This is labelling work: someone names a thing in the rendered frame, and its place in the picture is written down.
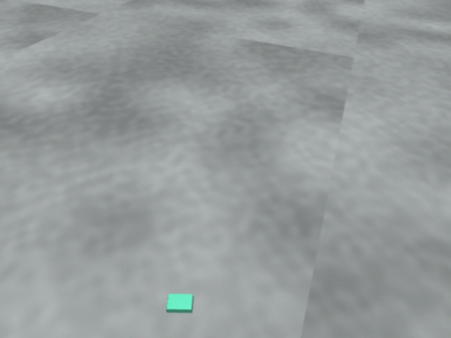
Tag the small box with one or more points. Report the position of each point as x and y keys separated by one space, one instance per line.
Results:
x=180 y=303

